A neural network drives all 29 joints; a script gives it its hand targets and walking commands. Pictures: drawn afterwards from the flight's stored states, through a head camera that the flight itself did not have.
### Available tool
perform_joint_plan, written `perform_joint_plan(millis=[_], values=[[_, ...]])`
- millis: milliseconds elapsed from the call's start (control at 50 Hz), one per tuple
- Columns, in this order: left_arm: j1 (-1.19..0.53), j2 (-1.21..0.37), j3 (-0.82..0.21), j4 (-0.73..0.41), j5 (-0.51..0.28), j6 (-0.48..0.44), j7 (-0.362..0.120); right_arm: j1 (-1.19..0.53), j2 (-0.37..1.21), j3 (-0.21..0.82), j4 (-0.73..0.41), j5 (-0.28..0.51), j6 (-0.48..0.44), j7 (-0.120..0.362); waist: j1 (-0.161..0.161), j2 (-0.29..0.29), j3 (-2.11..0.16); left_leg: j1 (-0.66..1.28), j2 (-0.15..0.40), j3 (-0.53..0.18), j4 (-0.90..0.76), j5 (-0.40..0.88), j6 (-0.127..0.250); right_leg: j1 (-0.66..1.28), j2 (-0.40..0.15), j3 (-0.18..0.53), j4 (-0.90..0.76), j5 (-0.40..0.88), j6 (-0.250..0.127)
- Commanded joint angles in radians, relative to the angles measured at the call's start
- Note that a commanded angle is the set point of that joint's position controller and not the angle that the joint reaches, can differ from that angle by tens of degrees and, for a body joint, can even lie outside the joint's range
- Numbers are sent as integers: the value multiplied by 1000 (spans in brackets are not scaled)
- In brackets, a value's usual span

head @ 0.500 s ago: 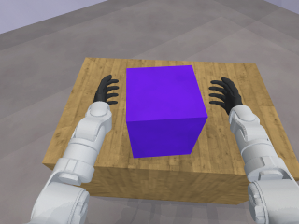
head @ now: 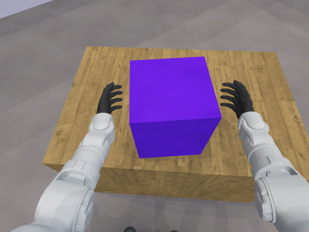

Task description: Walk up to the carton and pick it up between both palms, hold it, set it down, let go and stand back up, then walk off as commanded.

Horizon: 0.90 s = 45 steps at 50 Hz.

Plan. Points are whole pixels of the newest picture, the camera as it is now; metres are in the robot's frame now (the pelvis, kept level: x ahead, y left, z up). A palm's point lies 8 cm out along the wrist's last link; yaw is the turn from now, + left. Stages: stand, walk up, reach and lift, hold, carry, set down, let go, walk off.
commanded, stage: reach and lift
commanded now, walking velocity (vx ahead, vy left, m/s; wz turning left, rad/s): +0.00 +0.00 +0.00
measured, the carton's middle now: (168, 112) +0.47 +0.00 -0.04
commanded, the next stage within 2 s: none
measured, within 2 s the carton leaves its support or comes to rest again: neither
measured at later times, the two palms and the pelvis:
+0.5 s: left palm (117, 130) +0.40 +0.15 -0.06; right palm (232, 123) +0.45 -0.20 -0.05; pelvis -0.01 +0.00 -0.02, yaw +0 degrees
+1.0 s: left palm (122, 130) +0.40 +0.13 -0.05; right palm (223, 124) +0.45 -0.17 -0.06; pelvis +0.00 +0.00 -0.02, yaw +0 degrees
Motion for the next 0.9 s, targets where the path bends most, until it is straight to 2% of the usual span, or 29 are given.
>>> perform_joint_plan(millis=[0, 40, 60, 120, 140, 160, 200, 220, 300, 360, 380, 400, 440, 460, 480, 500, 520, 560, 600, 660, 680, 700, 740, 760, 780, 800, 840, 860, 880], values=[[-495, 111, 98, -266, -3, -172, -9, -634, -244, 31, -221, 113, -152, 8, 23, -75, -990, 173, -47, 90, 78, 393, -15, 567, 28, 16, 70, 718, 78], [-450, 90, 86, -136, 15, -193, -13, -587, -234, 66, -128, 120, -152, 16, 41, -84, -946, 173, -43, 88, 90, 374, -16, 491, 34, 14, 62, 630, 77], [-426, 83, 95, -116, 3, -210, -18, -600, -214, 67, -132, 105, -162, 13, 44, -133, -946, 138, -36, 90, 91, 361, -13, 507, 27, 19, 68, 640, 81], [-425, 129, 88, -55, -30, -291, -29, -591, -191, 69, -173, 97, -203, 3, 47, -152, -975, 31, -51, 103, 105, 321, -4, 533, 14, 27, 113, 654, 105], [-427, 102, 76, -74, -16, -302, -22, -580, -203, 63, -122, 110, -206, 15, 33, -106, -1010, 69, -42, 95, 106, 327, -12, 484, 18, 20, 116, 613, 93], [-442, 83, 57, -63, -33, -309, -22, -596, -181, 77, -138, 96, -216, 17, 29, -147, -1043, 68, -37, 89, 117, 332, -8, 446, 23, 6, 111, 591, 89], [-514, 104, 64, -107, -20, -340, -21, -623, -186, 20, -149, 49, -229, 9, 6, -112, -1108, 75, -41, 92, 138, 325, -8, 411, 14, 1, 115, 566, 85], [-460, 71, 55, -130, -19, -358, -20, -576, -181, 36, -141, 83, -246, 13, 24, -54, -1112, 98, -43, 92, 154, 361, -22, 391, 17, 5, 125, 577, 83], [-375, 57, 86, -106, 3, -380, -35, -545, -173, 50, -163, 68, -279, 9, 34, -173, -1182, -7, -59, 94, 178, 391, 0, 506, 2, 18, 188, 769, 108], [-415, 72, 97, -93, 4, -406, -40, -588, -132, 75, -167, 59, -292, 9, 42, -180, -1156, -85, -69, 104, 174, 358, 4, 551, -8, 30, 193, 758, 122], [-379, 27, 99, -153, 53, -399, -26, -534, -179, -18, -168, 12, -309, 7, 9, -112, -1257, -6, -61, 96, 149, 401, -2, 507, 7, 17, 183, 756, 109], [-338, 41, 109, -177, 25, -409, -28, -497, -157, 31, -170, 40, -305, 7, 38, -154, -1251, -2, -63, 93, 178, 417, -3, 509, 6, 26, 171, 747, 111], [-360, 30, 91, -214, 48, -407, -24, -493, -152, -9, -153, 20, -306, 8, 0, -89, -1263, 12, -61, 98, 188, 417, -9, 466, 10, 21, 170, 769, 101], [-284, 3, 104, -149, 78, -398, -27, -481, -144, -18, -173, -4, -318, -1, 7, -142, -1220, 22, -58, 95, 175, 428, -3, 510, 16, 24, 170, 791, 105], [-302, -2, 85, -159, 69, -389, -28, -516, -155, -16, -170, 7, -313, 7, 6, -125, -1220, 31, -58, 86, 192, 427, -7, 468, 17, 24, 179, 756, 100], [-281, -4, 109, -90, 77, -395, -34, -530, -130, 20, -154, 6, -305, 5, 38, -172, -1158, -15, -60, 91, 189, 404, 2, 492, 18, 30, 178, 723, 105], [-383, 1, 100, -198, 72, -407, -25, -536, -108, -1, -138, -14, -303, 0, 8, -107, -1211, 26, -61, 105, 193, 397, -10, 458, 15, 20, 168, 716, 97], [-312, -14, 131, -126, 98, -398, -12, -527, -139, -12, -137, -12, -314, 1, 46, -123, -1209, 27, -57, 110, 189, 435, -11, 460, 15, 22, 162, 759, 95], [-333, -30, 104, -201, 91, -414, -18, -540, -108, -28, -169, -27, -328, -4, 5, -125, -1249, -28, -63, 104, 197, 423, -6, 469, 18, 21, 181, 757, 98], [-268, -78, 107, -128, 100, -406, -21, -509, -54, 21, -143, -21, -312, 3, 42, -155, -1160, -69, -71, 104, 190, 420, 10, 527, 2, 35, 190, 803, 107], [-384, -58, 109, -176, 81, -407, -22, -578, -75, -29, -123, -53, -308, 1, -17, -152, -1182, -37, -65, 106, 169, 372, 3, 475, 7, 17, 163, 731, 105], [-385, -94, 108, -209, 99, -398, -18, -587, -38, -8, -153, -43, -308, -1, 22, -161, -1179, -53, -64, 105, 170, 361, 7, 498, 1, 25, 153, 694, 99], [-383, -90, 117, -154, 92, -410, -22, -556, -9, 0, -128, -70, -291, -4, 19, -160, -1151, -95, -66, 112, 178, 330, 26, 496, -9, 40, 158, 678, 102], [-402, -154, 107, -237, 112, -407, -17, -613, -5, -47, -146, -100, -304, 9, -2, -147, -1184, -11, -55, 108, 174, 357, 12, 448, 13, 3, 167, 669, 96], [-377, -178, 107, -196, 121, -411, -28, -616, 61, 0, -164, -94, -300, 19, 30, -174, -1161, -41, -60, 107, 191, 364, 22, 454, 3, 28, 169, 676, 97], [-379, -163, 121, -143, 128, -411, -38, -612, 72, -34, -132, -118, -291, 15, 20, -172, -1113, -105, -66, 109, 174, 271, 20, 492, -12, 26, 158, 593, 91], [-392, -198, 126, -181, 161, -429, -39, -614, 95, -96, -137, -186, -314, 11, -8, -116, -1121, -38, -64, 113, 178, 293, 16, 446, 2, 11, 162, 600, 86], [-363, -248, 152, -206, 208, -425, -34, -600, 132, -95, -154, -211, -324, 16, 15, -112, -1152, 21, -61, 114, 178, 334, 9, 445, 11, -6, 156, 600, 85], [-349, -224, 116, -222, 204, -429, -27, -561, 97, -142, -79, -217, -323, 11, -18, -68, -1182, 16, -57, 104, 190, 347, -3, 416, 19, -16, 145, 623, 69]])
